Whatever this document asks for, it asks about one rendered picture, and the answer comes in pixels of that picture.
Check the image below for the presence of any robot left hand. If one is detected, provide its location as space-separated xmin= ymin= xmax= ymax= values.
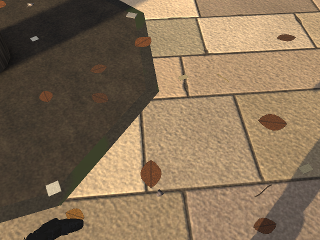
xmin=23 ymin=218 xmax=84 ymax=240

